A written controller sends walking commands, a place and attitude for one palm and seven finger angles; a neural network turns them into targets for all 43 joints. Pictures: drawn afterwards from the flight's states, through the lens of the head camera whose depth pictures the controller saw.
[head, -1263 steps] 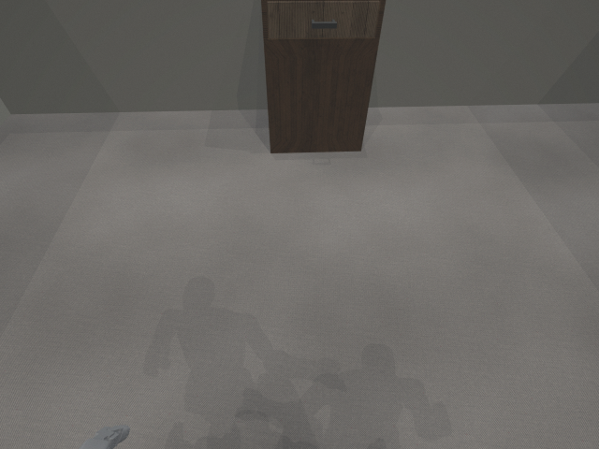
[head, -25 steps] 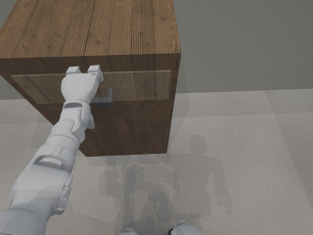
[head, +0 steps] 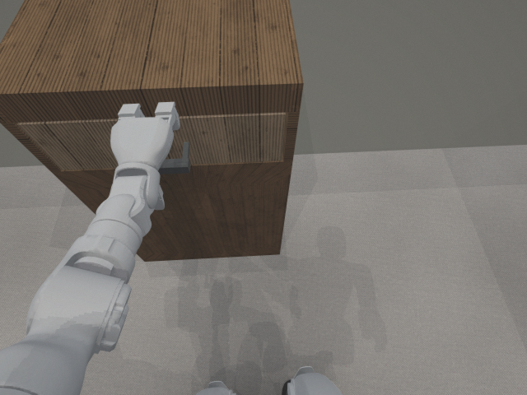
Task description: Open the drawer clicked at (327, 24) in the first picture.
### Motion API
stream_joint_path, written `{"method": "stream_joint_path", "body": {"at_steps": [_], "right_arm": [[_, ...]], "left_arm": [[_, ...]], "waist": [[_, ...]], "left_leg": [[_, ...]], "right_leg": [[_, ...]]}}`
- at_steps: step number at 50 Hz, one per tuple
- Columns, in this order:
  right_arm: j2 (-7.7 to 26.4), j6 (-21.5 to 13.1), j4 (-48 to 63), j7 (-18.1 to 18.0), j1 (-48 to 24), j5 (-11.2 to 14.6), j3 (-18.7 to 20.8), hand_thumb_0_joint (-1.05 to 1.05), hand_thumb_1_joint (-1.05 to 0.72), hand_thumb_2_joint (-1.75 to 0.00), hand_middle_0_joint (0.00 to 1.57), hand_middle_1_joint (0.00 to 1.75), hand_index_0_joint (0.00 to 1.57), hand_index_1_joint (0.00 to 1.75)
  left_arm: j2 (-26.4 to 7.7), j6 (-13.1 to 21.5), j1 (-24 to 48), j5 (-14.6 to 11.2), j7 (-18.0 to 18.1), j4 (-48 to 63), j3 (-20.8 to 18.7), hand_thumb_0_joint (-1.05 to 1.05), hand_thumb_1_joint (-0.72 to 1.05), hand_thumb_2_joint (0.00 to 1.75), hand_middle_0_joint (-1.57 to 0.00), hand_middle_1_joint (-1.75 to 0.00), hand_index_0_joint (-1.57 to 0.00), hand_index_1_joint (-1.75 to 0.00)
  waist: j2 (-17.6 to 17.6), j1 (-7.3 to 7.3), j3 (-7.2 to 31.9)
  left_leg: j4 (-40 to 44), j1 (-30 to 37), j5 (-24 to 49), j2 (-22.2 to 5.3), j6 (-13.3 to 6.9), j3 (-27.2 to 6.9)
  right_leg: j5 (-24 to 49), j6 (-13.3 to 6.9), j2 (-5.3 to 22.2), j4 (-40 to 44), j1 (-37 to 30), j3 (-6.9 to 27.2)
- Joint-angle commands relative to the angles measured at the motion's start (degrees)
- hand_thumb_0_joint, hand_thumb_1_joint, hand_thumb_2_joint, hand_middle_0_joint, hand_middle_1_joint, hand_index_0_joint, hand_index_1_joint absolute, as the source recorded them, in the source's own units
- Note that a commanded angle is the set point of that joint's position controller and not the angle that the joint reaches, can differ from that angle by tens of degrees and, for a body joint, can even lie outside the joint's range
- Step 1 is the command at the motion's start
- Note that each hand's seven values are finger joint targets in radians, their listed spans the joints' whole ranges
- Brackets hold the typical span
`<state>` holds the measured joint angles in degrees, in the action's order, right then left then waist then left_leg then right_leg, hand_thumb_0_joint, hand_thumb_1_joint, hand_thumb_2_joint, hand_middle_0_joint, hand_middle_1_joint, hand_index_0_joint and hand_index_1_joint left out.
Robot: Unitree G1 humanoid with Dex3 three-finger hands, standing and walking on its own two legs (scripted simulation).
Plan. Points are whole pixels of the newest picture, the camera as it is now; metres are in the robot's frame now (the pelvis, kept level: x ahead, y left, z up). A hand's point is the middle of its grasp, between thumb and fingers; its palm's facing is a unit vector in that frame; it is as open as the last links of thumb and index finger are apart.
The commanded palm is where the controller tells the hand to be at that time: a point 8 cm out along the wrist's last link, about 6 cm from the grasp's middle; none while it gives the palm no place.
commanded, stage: re-aim the fingers above the handle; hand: left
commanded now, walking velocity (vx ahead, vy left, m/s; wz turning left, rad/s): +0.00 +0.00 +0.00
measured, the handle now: (162, 157) +0.54 +0.16 -0.04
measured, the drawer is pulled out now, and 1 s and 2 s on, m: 0.00 0.00 0.00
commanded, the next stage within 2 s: lower the fingers behind the handle in 1.80 s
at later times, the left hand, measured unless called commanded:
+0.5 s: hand (146, 164) +0.49 +0.17 +0.01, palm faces -0.01 -0.01 -1.00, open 13.8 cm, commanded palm +0.47 +0.17 +0.07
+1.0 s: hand (142, 164) +0.49 +0.18 +0.01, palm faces -0.05 +0.02 -1.00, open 13.8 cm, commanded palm +0.47 +0.17 +0.07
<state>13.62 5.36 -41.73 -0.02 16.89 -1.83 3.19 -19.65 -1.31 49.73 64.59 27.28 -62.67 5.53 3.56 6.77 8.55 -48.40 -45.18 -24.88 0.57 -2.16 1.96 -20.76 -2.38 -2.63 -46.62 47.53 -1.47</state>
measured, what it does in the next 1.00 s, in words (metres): stands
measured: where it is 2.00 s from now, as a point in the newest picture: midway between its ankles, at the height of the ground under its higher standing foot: outside the picture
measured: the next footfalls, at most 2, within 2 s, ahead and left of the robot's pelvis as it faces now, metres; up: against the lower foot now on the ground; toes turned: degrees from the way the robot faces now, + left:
none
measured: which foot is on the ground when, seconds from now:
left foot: down 0.00-1.00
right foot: down 0.00-1.00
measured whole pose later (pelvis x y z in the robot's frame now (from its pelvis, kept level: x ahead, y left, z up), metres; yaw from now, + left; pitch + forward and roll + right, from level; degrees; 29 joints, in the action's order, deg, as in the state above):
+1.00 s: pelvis -0.01 +0.00 +0.00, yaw -1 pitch +22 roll +0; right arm 13.9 4.7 -40.2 -1.0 18.1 -1.0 2.0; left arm -22.6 -3.7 50.1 63.9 24.0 -65.7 3.2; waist 3.3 7.7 7.9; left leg -47.3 -44.9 -23.9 0.2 -2.3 3.0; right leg -19.5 -2.2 -3.1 -45.7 47.7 -0.3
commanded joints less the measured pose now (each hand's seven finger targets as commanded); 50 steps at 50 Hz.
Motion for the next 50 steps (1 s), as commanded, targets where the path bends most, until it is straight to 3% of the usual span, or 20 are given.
{"method": "stream_joint_path", "body": {"at_steps": [1,4,5,12,15,20,21,24,25,26,27,31,33,36,37,39,42,46,49,50], "right_arm": [[9.0,-0.13,3.17,-0.81,9.05,0.66,2.84,0.0,-0.9,-0.9,0.2,0.3,0.2,0.3],[9.67,0.25,2.93,-1.66,8.74,1.14,2.19,0.0,-0.9,-0.9,0.2,0.3,0.2,0.3],[9.38,-0.11,3.44,-2.0,8.83,1.24,2.07,0.0,-0.9,-0.9,0.2,0.3,0.2,0.3],[8.98,-2.96,3.15,-2.8,10.63,1.08,2.54,0.0,-0.9,-0.9,0.2,0.3,0.2,0.3],[9.25,-3.45,2.94,-2.6,11.03,0.62,2.48,0.0,-0.9,-0.9,0.2,0.3,0.2,0.3],[9.42,-3.8,2.4,-1.66,10.68,0.1,2.64,0.0,-0.9,-0.9,0.2,0.3,0.2,0.3],[9.76,-3.74,2.37,-1.53,10.96,0.12,2.76,0.0,-0.9,-0.9,0.2,0.3,0.2,0.3],[9.62,-3.52,2.42,-1.22,11.07,0.22,3.16,0.0,-0.9,-0.9,0.2,0.3,0.2,0.3],[9.36,-3.46,2.45,-1.21,11.01,0.25,3.32,0.0,-0.9,-0.9,0.2,0.3,0.2,0.3],[9.5,-3.44,2.13,-1.12,11.46,0.48,3.5,0.0,-0.9,-0.9,0.2,0.3,0.2,0.3],[9.35,-3.37,1.88,-0.99,11.57,0.56,3.62,0.0,-0.9,-0.9,0.2,0.3,0.2,0.3],[9.75,-3.08,1.62,-1.8,12.03,0.92,3.52,0.0,-0.9,-0.9,0.2,0.3,0.2,0.3],[9.22,-3.13,1.2,-1.92,11.83,0.83,3.28,0.0,-0.9,-0.9,0.2,0.3,0.2,0.3],[9.33,-2.81,1.62,-1.91,11.41,0.7,2.74,0.0,-0.9,-0.9,0.2,0.3,0.2,0.3],[9.56,-2.65,1.72,-2.07,11.23,0.49,2.49,0.0,-0.9,-0.9,0.2,0.3,0.2,0.3],[9.56,-2.21,2.38,-2.11,10.37,0.27,1.63,0.0,-0.9,-0.9,0.2,0.3,0.2,0.3],[9.55,-1.96,3.74,-1.83,9.29,0.02,1.49,0.0,-0.9,-0.9,0.2,0.3,0.2,0.3],[9.4,-1.43,4.54,-1.78,9.23,0.48,1.84,0.0,-0.9,-0.9,0.2,0.3,0.2,0.3],[9.27,-1.58,4.39,-1.88,9.82,0.78,2.47,0.0,-0.9,-0.9,0.2,0.3,0.2,0.3],[9.03,-1.83,4.47,-2.03,10.06,0.75,2.84,0.0,-0.9,-0.9,0.2,0.3,0.2,0.3]], "left_arm": [[-13.42,-7.1,27.16,-1.42,0.33,6.92,-2.46,0.0,-0.5,0.3,-0.3,-1.2,-0.3,-1.2],[-17.07,-7.53,26.92,-2.76,-2.35,4.59,-4.32,0.0,-0.5,0.3,-0.3,-1.2,-0.3,-1.2],[-14.46,-6.73,28.51,-3.13,-3.45,5.61,-1.77,0.0,-0.5,0.3,-0.3,-1.2,-0.3,-1.2],[-10.8,2.4,26.22,-2.46,-6.61,7.08,0.42,0.0,-0.5,0.3,-0.3,-1.2,-0.3,-1.2],[-16.18,4.12,24.19,-1.99,-4.45,7.68,-4.31,0.0,-0.5,0.3,-0.3,-1.2,-0.3,-1.2],[-18.02,2.12,27.39,-0.02,1.07,8.01,-5.8,0.0,-0.5,0.3,-0.3,-1.2,-0.3,-1.2],[-19.84,1.23,28.02,0.29,1.85,8.56,-7.22,0.0,-0.5,0.3,-0.3,-1.2,-0.3,-1.2],[-18.34,-0.76,30.19,0.15,2.02,10.44,-5.77,0.0,-0.5,0.3,-0.3,-1.2,-0.3,-1.2],[-13.71,-1.54,30.99,-0.12,1.38,9.9,-1.9,0.0,-0.5,0.3,-0.3,-1.2,-0.3,-1.2],[-13.34,-2.04,32.1,-0.8,0.73,10.35,-1.73,0.0,-0.5,0.3,-0.3,-1.2,-0.3,-1.2],[-9.19,-2.42,33.62,-1.71,-0.47,10.08,1.81,0.0,-0.5,0.3,-0.3,-1.2,-0.3,-1.2],[-10.12,-2.08,31.98,-3.85,-4.36,9.72,1.22,0.0,-0.5,0.3,-0.3,-1.2,-0.3,-1.2],[-6.02,-0.7,31.78,-3.98,-5.77,9.14,4.49,0.0,-0.5,0.3,-0.3,-1.2,-0.3,-1.2],[-9.74,0.67,27.3,-2.67,-5.15,6.68,0.5,0.0,-0.5,0.3,-0.3,-1.2,-0.3,-1.2],[-14.07,1.08,26.82,-2.4,-4.52,6.42,-3.36,0.0,-0.5,0.3,-0.3,-1.2,-0.3,-1.2],[-18.0,0.04,24.52,-1.62,-2.93,3.73,-5.89,0.0,-0.5,0.3,-0.3,-1.2,-0.3,-1.2],[-20.58,-1.67,23.4,-0.58,-0.68,4.96,-7.81,0.0,-0.5,0.3,-0.3,-1.2,-0.3,-1.2],[-20.49,-3.9,25.01,-0.15,0.32,7.06,-6.76,0.0,-0.5,0.3,-0.3,-1.2,-0.3,-1.2],[-18.12,-3.45,26.89,-1.15,-1.4,9.51,-4.92,0.0,-0.5,0.3,-0.3,-1.2,-0.3,-1.2],[-15.38,-2.7,27.2,-1.58,-2.41,10.6,-2.94,0.0,-0.5,0.3,-0.3,-1.2,-0.3,-1.2]], "waist": [[-2.92,1.95,28.31],[-4.96,1.86,26.1],[-4.52,2.6,25.07],[-2.66,2.99,21.14],[-1.21,1.04,23.51],[0.79,1.21,24.04],[0.12,1.09,25.63],[2.45,1.43,30.16],[2.32,2.83,30.22],[2.97,3.05,29.98],[1.57,4.55,29.47],[-0.74,4.25,28.47],[0.86,4.76,25.42],[-0.55,3.13,21.83],[-1.45,1.98,22.33],[-2.36,1.05,20.25],[-3.71,-0.09,23.25],[-3.49,0.41,25.67],[-1.46,1.38,28.7],[-1.5,1.9,29.46]], "left_leg": [[4.75,14.24,26.97,1.04,0.13,-1.01],[6.27,11.64,22.48,1.23,-0.37,-0.75],[6.98,11.58,20.79,1.3,-0.48,-0.77],[6.22,11.51,18.01,0.96,-0.62,-1.56],[5.0,9.97,18.59,1.07,-0.45,-1.33],[3.54,8.19,19.04,1.16,-0.17,-1.17],[3.38,8.6,19.76,1.12,-0.17,-1.33],[3.04,13.13,23.36,0.98,0.09,-1.56],[3.13,15.04,23.88,0.79,0.16,-1.84],[3.53,16.68,24.13,0.46,0.27,-2.09],[3.53,18.04,24.81,0.35,0.15,-2.54],[4.85,19.57,24.99,0.29,-0.14,-3.14],[4.97,20.62,26.17,0.08,0.02,-3.53],[4.92,16.39,24.68,0.41,-0.03,-3.16],[4.83,14.37,24.6,0.63,-0.14,-2.76],[4.61,9.23,22.2,1.12,-0.33,-1.73],[4.06,6.94,22.72,1.59,-0.36,-0.88],[4.4,8.1,22.71,1.49,-0.19,-0.23],[4.39,12.77,25.0,1.04,-0.3,-0.55],[4.26,14.55,25.78,1.02,-0.38,-0.66]], "right_leg": [[25.86,0.92,-0.56,5.5,-21.09,1.63],[24.15,1.31,-0.15,6.9,-23.3,2.52],[23.09,1.38,-0.03,7.66,-23.28,2.75],[17.78,0.62,-0.14,7.57,-17.17,2.73],[17.98,0.43,-0.07,5.87,-17.26,3.05],[17.46,0.31,-0.26,4.27,-14.8,2.47],[18.03,0.32,-0.35,3.97,-15.46,2.44],[20.33,0.37,-0.6,3.88,-16.07,2.01],[20.0,0.53,-0.73,4.44,-15.02,1.66],[19.45,0.52,-0.8,5.02,-14.25,1.46],[19.44,0.66,-0.94,5.6,-13.44,1.27],[19.8,0.89,-0.91,7.03,-15.03,1.5],[19.12,0.68,-0.87,7.14,-12.14,0.96],[18.7,0.38,-0.87,6.5,-12.34,1.06],[19.74,0.26,-0.74,5.9,-14.23,1.37],[20.34,0.38,-0.45,5.01,-15.76,1.83],[23.36,0.53,-0.16,4.25,-19.77,2.55],[24.59,0.99,-0.07,4.63,-21.53,2.68],[25.53,1.03,-0.21,5.19,-21.42,2.64],[25.83,1.19,-0.26,5.74,-21.46,2.69]]}}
